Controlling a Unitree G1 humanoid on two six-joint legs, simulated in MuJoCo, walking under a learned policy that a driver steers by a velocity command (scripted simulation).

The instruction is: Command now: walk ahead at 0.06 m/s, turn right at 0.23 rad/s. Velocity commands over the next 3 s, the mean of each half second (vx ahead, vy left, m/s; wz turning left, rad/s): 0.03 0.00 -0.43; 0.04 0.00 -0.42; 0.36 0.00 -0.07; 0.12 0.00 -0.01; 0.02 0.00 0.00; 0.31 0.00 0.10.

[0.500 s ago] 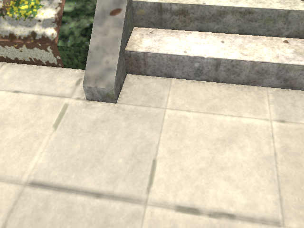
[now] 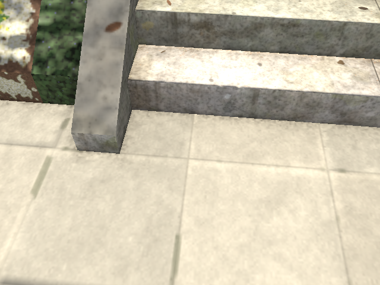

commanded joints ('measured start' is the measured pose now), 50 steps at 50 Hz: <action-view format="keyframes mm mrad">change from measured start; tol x16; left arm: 1 63 117 31 -45 0 28 3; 50 -28 147 56 -281 -21 -9 -37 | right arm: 1 -78 -210 -51 -88 18 12 -38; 50 1 -257 -92 -168 65 38 -15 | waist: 1 29 140 -55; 8 54 58 -48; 10 30 -280 9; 15 -7 -21 -115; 30 -29 -137 -125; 33 42 308 -146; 50 -14 181 5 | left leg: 1 -91 333 -240 -206 -224 170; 8 17 301 -146 -13 -109 74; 11 -356 27 -88 585 -511 -97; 13 -383 57 -161 711 -405 -97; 28 -98 22 -161 243 -247 -147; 31 146 82 -156 -48 -1 -106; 33 303 483 -598 -76 336 145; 43 234 314 -230 -88 202 148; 50 81 329 -280 -164 -341 130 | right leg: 1 136 7 -40 4 -2 -14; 8 215 46 -79 -338 115 -104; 11 346 -283 457 -521 500 -371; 16 390 -150 243 -438 687 -260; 28 324 -99 374 -412 547 -236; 31 231 -8 355 -314 368 -144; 33 -140 235 146 71 -346 -48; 38 -144 121 100 447 -88 39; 50 211 79 -108 -314 22 -34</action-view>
